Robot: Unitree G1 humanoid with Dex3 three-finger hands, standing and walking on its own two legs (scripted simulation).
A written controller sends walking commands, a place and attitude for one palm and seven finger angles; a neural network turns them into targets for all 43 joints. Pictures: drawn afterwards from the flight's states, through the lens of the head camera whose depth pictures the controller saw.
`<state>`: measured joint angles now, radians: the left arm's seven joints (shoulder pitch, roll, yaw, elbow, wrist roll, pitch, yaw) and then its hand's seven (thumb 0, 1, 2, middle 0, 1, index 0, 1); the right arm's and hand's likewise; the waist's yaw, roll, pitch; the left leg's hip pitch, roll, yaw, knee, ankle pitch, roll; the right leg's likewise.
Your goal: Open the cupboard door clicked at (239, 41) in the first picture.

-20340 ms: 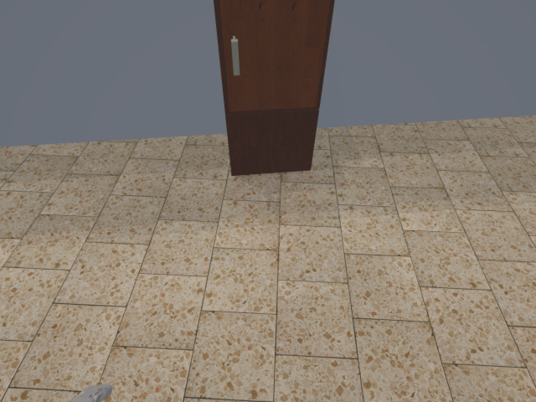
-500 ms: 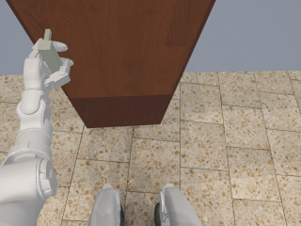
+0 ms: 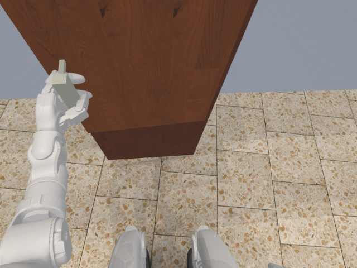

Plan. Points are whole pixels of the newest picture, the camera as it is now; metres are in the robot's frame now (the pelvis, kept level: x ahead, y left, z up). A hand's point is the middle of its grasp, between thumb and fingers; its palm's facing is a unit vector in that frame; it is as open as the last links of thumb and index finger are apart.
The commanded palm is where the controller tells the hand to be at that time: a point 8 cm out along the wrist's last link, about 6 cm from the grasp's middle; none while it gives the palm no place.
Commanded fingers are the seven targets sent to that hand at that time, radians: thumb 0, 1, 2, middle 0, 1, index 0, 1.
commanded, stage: pull the door open along its arc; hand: left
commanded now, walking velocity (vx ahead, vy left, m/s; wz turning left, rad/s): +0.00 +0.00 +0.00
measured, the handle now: (72, 90) +0.50 +0.22 +0.03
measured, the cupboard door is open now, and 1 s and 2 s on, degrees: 4 43 44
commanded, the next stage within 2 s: open thumb and fingers to let go in 0.68 s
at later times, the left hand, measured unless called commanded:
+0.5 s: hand (123, 180) +0.29 +0.10 +0.03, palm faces +0.39 -0.92 +0.06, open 6.1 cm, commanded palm +0.22 +0.14 +0.03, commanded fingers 0.00 0.90 0.90 -0.40 -1.35 -0.40 -1.35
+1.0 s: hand (148, 198) +0.26 +0.05 +0.03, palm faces +0.46 -0.89 -0.03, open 6.7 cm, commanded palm +0.20 +0.09 +0.03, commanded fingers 0.00 0.06 0.54 -0.34 -1.26 -0.34 -1.26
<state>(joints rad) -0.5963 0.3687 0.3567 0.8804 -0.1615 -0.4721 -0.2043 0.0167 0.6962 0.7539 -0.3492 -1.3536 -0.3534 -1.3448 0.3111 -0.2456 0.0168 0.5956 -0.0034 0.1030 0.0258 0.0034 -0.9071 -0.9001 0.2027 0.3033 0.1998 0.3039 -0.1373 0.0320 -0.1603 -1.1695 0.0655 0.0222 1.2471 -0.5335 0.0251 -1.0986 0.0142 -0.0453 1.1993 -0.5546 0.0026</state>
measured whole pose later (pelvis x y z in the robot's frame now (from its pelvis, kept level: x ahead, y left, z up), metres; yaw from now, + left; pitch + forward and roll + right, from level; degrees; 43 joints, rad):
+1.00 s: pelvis +0.01 -0.06 +0.00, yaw +7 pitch +20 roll +1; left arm 0.28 -0.09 -0.21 0.10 0.11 -0.42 0.52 0.02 0.52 0.74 -0.36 -1.32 -0.42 -1.32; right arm 0.17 -0.20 0.00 0.56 -0.08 -0.07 0.01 0.01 -0.91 -0.90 0.20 0.30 0.20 0.30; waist 0.00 0.02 -0.21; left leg -1.04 0.03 -0.06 1.21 -0.52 -0.06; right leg -0.97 -0.02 -0.13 1.26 -0.64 -0.09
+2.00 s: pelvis -0.02 -0.01 -0.01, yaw +4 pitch +18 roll -2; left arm 0.32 0.05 -0.27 0.00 -0.05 -0.42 0.05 -0.01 -0.51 0.30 -0.17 -0.35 -0.21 -0.36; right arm 0.21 -0.22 0.01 0.43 -0.02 -0.02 0.01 0.01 -0.91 -0.90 0.20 0.30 0.20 0.30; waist -0.02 0.05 -0.17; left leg -1.07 0.02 -0.01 1.29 -0.54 0.01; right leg -0.99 -0.03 -0.07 1.27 -0.60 -0.01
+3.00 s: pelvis -0.01 -0.03 -0.02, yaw +4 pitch +20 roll -2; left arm 0.63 0.18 0.07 -0.15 -0.25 -0.50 -0.23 -0.01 -0.50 0.30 -0.16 -0.31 -0.19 -0.32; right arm 0.18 -0.21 -0.03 0.45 0.01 -0.02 -0.06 0.01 -0.91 -0.90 0.20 0.30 0.20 0.30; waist 0.01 0.03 -0.20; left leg -1.14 0.04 -0.06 1.38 -0.58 -0.03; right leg -1.06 0.00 -0.11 1.36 -0.65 -0.05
